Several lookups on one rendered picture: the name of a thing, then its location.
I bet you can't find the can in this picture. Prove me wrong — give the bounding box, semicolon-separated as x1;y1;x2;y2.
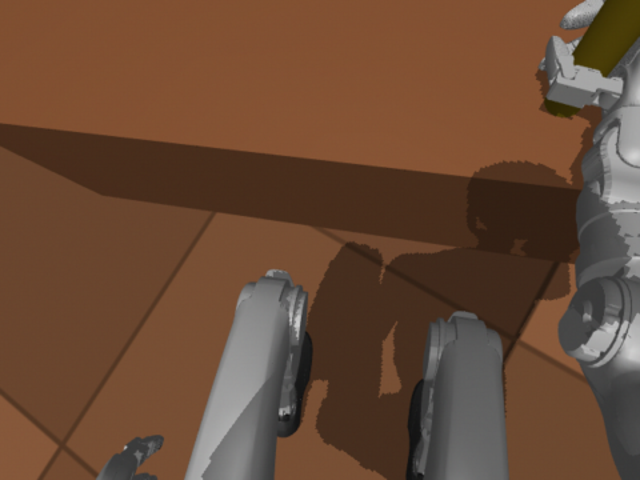
544;0;640;117

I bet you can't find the right robot foot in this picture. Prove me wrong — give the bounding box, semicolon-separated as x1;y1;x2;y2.
406;379;424;480

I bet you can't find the right robot arm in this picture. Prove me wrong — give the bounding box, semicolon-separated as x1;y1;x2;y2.
558;105;640;480

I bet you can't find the right robot hand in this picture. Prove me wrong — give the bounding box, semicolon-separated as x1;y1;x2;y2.
538;0;640;120

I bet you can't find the left robot hand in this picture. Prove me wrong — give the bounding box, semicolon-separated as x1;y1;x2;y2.
96;435;164;480

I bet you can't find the left robot foot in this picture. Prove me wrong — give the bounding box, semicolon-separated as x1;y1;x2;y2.
277;331;313;438

